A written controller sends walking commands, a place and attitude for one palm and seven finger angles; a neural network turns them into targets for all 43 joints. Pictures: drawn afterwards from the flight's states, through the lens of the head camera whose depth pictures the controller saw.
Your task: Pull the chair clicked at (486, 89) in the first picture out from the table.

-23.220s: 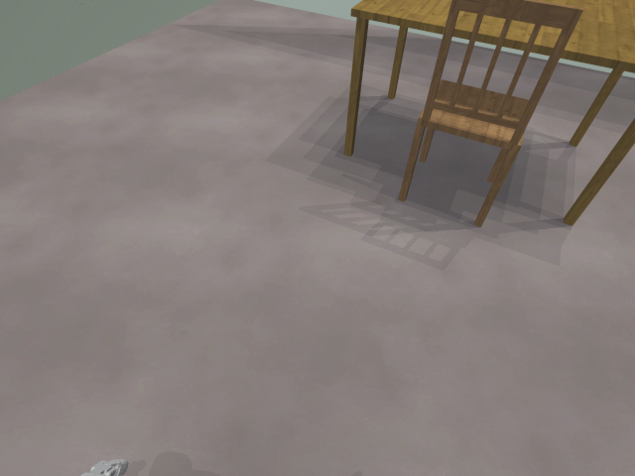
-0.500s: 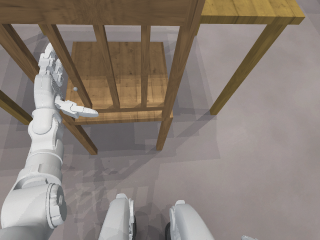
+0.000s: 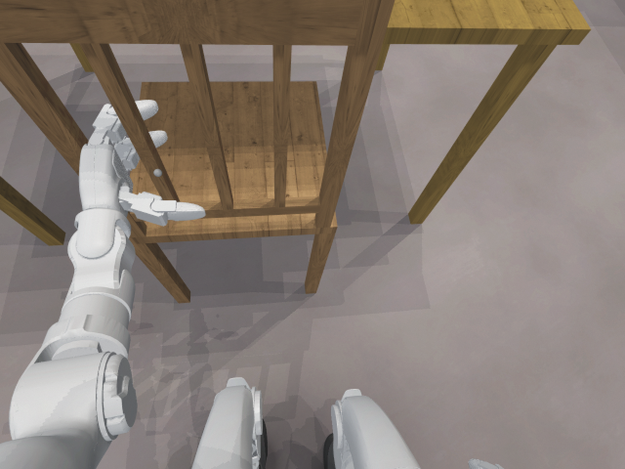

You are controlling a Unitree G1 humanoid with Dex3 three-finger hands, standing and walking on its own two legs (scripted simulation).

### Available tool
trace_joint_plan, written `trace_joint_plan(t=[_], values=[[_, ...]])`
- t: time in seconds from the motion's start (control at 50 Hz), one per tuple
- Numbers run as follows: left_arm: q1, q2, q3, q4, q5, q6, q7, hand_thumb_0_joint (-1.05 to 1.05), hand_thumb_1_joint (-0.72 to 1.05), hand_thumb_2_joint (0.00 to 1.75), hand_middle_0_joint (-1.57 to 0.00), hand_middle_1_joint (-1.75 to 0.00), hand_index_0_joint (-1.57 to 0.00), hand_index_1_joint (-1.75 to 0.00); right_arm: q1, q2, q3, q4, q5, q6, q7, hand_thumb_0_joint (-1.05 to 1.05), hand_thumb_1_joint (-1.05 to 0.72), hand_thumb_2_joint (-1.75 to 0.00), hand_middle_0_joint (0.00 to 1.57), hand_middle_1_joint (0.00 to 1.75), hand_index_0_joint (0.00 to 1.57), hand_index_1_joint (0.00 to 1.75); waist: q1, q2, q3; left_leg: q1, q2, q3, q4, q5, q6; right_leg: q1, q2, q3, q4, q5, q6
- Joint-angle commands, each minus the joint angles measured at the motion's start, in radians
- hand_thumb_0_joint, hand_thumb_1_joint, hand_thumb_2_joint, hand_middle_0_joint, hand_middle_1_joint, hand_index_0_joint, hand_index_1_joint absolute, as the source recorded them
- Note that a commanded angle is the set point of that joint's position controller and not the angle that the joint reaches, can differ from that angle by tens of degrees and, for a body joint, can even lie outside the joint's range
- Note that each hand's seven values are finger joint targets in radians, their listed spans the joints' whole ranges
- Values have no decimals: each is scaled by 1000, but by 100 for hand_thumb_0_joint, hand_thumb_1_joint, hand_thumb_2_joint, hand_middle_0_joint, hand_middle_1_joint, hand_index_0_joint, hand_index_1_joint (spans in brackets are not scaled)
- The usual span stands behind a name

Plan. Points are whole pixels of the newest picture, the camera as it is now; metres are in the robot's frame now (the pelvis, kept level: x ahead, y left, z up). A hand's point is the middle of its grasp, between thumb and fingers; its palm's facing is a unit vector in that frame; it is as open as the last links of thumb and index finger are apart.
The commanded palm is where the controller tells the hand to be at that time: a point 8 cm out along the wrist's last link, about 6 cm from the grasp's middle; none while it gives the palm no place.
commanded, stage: hook a spindle and tug to test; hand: left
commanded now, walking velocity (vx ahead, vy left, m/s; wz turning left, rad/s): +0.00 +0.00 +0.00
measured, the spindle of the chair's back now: (214, 144) +0.52 +0.12 +0.03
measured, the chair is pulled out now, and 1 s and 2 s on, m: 0.00 0.01 0.09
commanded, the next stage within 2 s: step backward, pulling the chair out in 1.04 s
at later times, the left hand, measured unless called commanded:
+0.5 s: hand (162, 165) +0.48 +0.18 +0.03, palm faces +0.08 -1.00 -0.04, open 5.0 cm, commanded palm +0.45 +0.21 +0.03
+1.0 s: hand (162, 178) +0.47 +0.17 +0.03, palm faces +0.08 -1.00 -0.03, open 5.2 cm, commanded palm +0.42 +0.22 +0.03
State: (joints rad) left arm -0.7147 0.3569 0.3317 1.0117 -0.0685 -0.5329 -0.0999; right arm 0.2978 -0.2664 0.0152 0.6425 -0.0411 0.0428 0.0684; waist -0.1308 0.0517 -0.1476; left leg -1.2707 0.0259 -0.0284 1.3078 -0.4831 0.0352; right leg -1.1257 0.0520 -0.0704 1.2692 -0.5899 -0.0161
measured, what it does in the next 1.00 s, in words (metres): stands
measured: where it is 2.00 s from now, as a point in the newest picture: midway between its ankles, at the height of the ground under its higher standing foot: outside the picture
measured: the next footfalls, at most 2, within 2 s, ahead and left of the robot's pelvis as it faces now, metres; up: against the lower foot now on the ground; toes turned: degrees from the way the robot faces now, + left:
none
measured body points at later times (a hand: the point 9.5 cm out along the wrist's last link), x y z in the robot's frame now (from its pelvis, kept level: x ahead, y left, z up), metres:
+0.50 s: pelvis +0.01 +0.00 +0.00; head +0.15 +0.01 +0.43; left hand +0.47 +0.23 +0.04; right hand +0.05 -0.27 -0.12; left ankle +0.06 +0.10 -0.61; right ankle +0.00 -0.12 -0.61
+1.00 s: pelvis +0.04 +0.00 +0.02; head +0.18 +0.01 +0.45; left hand +0.46 +0.23 +0.04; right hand +0.11 -0.26 -0.10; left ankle +0.06 +0.10 -0.61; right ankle +0.00 -0.12 -0.61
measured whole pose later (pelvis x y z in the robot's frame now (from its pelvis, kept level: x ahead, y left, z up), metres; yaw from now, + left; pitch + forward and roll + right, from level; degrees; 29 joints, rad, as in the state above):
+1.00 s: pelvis +0.04 +0.00 +0.02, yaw -1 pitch +26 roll -3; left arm -0.45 0.28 0.29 0.71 -0.14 -0.46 -0.09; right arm 0.29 -0.26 0.00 0.59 -0.02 0.05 0.09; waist -0.11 0.04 -0.17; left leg -1.17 0.03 0.01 1.23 -0.52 0.04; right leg -1.04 0.06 -0.03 1.20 -0.61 -0.01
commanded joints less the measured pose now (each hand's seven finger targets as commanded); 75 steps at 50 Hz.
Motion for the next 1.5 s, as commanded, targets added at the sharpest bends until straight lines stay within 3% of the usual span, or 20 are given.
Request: trace_joint_plan(t=[0.0,0.08,0.14,0.18,0.32,0.64,0.72,0.84,1.0,1.04,1.12,1.14,1.16,1.2,1.22,1.24,1.3,1.36,1.42,1.48], values=[[-384,198,35,-189,-12,-68,1,0,0,52,-48,-140,-48,-140,143,-184,-68,-48,-1,-20,-14,0,-90,-90,20,30,20,30,-25,79,-488,546,-2,-71,-137,268,-6,28,15,23,-188,240,-23],[-391,178,17,-208,-15,-63,-2,0,23,61,-50,-145,-50,-145,143,-180,-67,-53,1,-20,-13,0,-90,-90,20,30,20,30,-23,107,-502,547,-6,-63,-134,279,-4,39,14,28,-189,253,-22],[-369,218,50,-210,-13,-65,4,0,40,68,-50,-145,-50,-145,148,-181,-69,-51,-1,-17,-13,0,-90,-90,20,30,20,30,-15,75,-507,524,-6,-56,-129,286,-2,69,15,34,-190,273,-21],[-367,188,25,-191,-9,-65,2,0,51,73,-50,-145,-50,-145,148,-179,-67,-49,0,-17,-11,0,-90,-90,20,30,20,30,-24,79,-485,524,-6,-54,-129,284,0,52,16,34,-192,271,-21],[-356,221,52,-185,-13,-56,-13,0,90,90,-50,-145,-50,-145,156,-178,-67,-52,1,-11,-12,0,-90,-90,20,30,20,30,-18,66,-497,492,-9,-40,-116,309,3,96,16,45,-186,317,-18],[-106,181,44,-335,-39,-25,-13,0,90,90,-50,-145,-50,-145,132,-167,-74,-97,13,-4,2,0,-90,-90,20,30,20,30,25,49,-516,533,-8,-27,-138,434,-3,181,15,41,-182,458,-17],[-38,124,8,-384,-50,-20,-13,0,90,90,-50,-145,-50,-145,120,-161,-78,-109,16,-8,8,0,-90,-90,20,30,20,30,30,70,-512,573,-6,-28,-148,465,-9,171,16,34,-186,466,-18],[97,108,7,-471,-69,-10,-7,0,90,90,-50,-145,-50,-145,115,-156,-83,-125,23,-16,13,0,-90,-90,20,30,20,30,52,46,-522,592,-5,-21,-157,545,-13,232,15,35,-189,551,-15],[167,103,5,-537,-73,-16,-3,0,90,90,-50,-145,-50,-145,102,-150,-85,-127,25,-30,10,0,-90,-90,20,30,20,30,64,65,-508,604,-3,-18,-156,615,-17,246,8,40,-179,606,-13],[178,70,-20,-536,-77,-12,-4,0,90,90,-50,-145,-50,-145,98,-147,-86,-127,25,-34,12,0,-90,-90,20,30,20,30,57,38,-499,595,-4,-17,-156,598,-15,246,9,38,-183,596,-10],[77,63,-48,-589,-71,-18,3,0,90,90,-50,-145,-50,-145,90,-148,-85,-122,24,-41,6,0,-90,-90,20,30,20,30,42,82,-512,630,-3,-25,-157,579,-18,219,7,36,-185,561,-12],[-152,353,9,-738,35,89,104,0,90,90,-50,-145,-50,-145,114,-141,-85,-170,83,33,-37,0,-90,-90,20,30,20,30,82,181,-736,968,18,15,-321,495,-1,594,-62,135,-376,650,-18],[-180,306,-23,-760,42,150,150,0,90,90,-50,-145,-50,-145,136,-124,-83,-195,89,49,-71,0,-90,-90,20,30,20,30,64,211,-671,1015,5,15,-358,527,1,609,-51,123,-431,746,-14],[-35,196,-77,-631,38,240,186,0,90,90,-50,-145,-50,-145,101,-125,-79,-184,99,60,-99,0,-90,-90,20,30,20,30,56,129,-553,947,15,0,-391,580,6,604,-63,122,-446,824,5],[23,133,-127,-534,45,284,191,0,90,90,-50,-145,-50,-145,79,-126,-75,-176,99,75,-109,0,-90,-90,20,30,20,30,54,108,-453,930,44,-52,-460,548,-3,554,-58,78,-442,678,0],[57,103,-152,-447,45,318,200,0,90,90,-50,-145,-50,-145,67,-127,-73,-163,99,87,-118,0,-90,-90,20,30,20,30,57,78,-366,886,55,-64,-487,545,11,558,-52,85,-471,650,12],[-15,95,-177,-322,56,350,226,0,90,90,-50,-145,-50,-145,88,-135,-69,-122,96,99,-133,0,-90,-90,20,30,20,30,47,-1,-326,926,65,-39,-518,675,15,660,-78,112,-555,848,52],[-85,124,-161,-250,56,330,229,0,90,90,-50,-145,-50,-145,90,-146,-76,-101,91,101,-144,0,-90,-90,20,30,20,30,54,35,-317,1006,92,-52,-570,799,10,702,-88,109,-588,878,53],[-83,65,-207,-181,51,314,213,0,90,90,-50,-145,-50,-145,79,-138,-81,-78,84,94,-141,0,-90,-90,20,30,20,30,64,151,-288,1111,139,-108,-636,925,18,673,-72,95,-600,649,36],[-68,62,-206,-160,49,307,201,0,90,90,-50,-145,-50,-145,65,-135,-87,-62,76,79,-135,0,-90,-90,20,30,20,30,76,210,-258,1210,181,-157,-694,1007,30,642,-50,88,-628,415,27]])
